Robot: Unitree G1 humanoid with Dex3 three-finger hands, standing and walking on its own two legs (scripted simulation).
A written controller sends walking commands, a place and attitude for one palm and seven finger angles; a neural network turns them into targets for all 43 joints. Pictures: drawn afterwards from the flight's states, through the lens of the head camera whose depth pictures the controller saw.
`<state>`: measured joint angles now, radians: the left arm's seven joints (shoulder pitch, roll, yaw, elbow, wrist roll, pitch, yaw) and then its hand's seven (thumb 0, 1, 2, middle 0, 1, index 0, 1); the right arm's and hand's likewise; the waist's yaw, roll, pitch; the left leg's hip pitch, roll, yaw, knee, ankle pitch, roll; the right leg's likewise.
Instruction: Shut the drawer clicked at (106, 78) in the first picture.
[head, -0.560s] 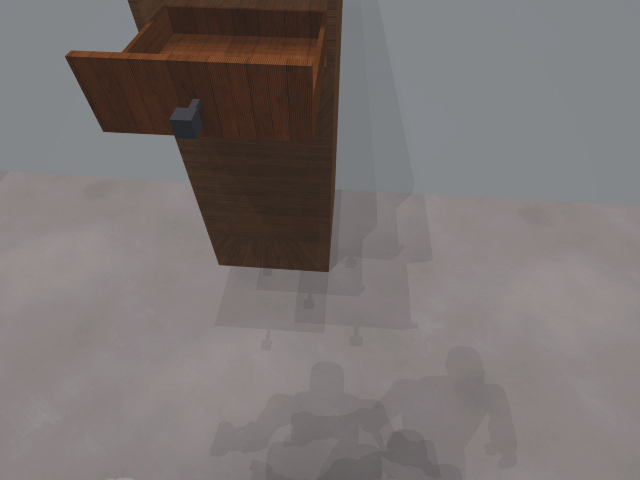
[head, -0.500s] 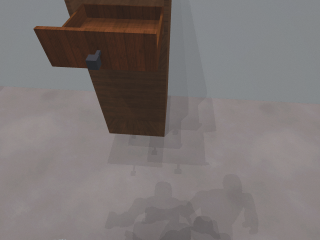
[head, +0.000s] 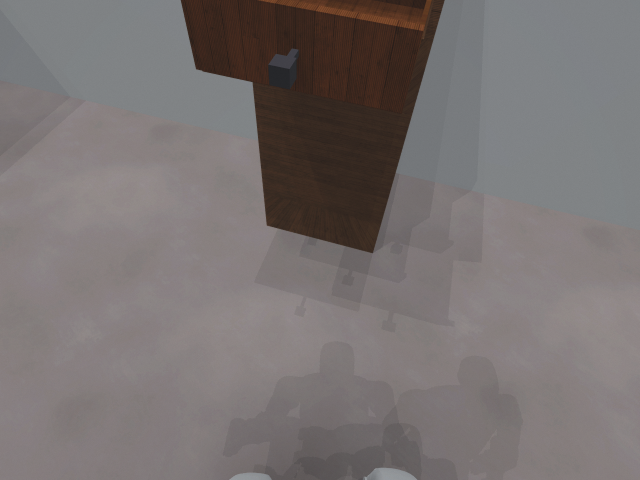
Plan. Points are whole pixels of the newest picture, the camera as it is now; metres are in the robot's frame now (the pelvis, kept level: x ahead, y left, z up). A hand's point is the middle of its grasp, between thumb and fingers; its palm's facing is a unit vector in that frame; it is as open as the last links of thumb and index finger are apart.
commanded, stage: stand and wait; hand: left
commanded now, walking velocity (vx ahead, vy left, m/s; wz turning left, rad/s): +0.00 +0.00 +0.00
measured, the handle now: (287, 65) +0.68 +0.09 +0.13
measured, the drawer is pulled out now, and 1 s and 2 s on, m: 0.29 0.29 0.29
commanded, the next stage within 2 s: look at it before walking up in 1.36 s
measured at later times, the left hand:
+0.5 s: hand out of the picture +0.02 +0.18 -0.16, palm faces +0.03 -0.96 -0.28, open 7.4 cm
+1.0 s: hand (167, 478) +0.13 +0.20 -0.13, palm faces -0.02 -0.93 -0.36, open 7.4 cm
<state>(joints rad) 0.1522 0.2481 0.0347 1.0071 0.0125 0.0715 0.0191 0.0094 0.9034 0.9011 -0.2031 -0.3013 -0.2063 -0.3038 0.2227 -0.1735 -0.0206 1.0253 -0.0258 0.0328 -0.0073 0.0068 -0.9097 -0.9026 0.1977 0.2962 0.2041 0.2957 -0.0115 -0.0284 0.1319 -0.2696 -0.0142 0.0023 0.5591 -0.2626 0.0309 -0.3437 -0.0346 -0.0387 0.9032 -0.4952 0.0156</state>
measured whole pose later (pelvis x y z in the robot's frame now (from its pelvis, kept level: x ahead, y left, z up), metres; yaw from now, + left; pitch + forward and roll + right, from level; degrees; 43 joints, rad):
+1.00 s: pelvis +0.03 -0.05 +0.01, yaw +0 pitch -1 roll +0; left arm 0.06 0.35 0.02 1.06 0.01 -0.01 0.00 0.01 0.90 0.90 -0.20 -0.30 -0.21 -0.30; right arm 0.09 -0.35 -0.02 1.09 -0.01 0.00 0.00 0.01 -0.91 -0.90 0.20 0.30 0.20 0.30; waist -0.01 0.01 0.07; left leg -0.15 0.05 -0.03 0.34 -0.18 -0.05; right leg -0.09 0.03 0.04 0.34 -0.24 -0.01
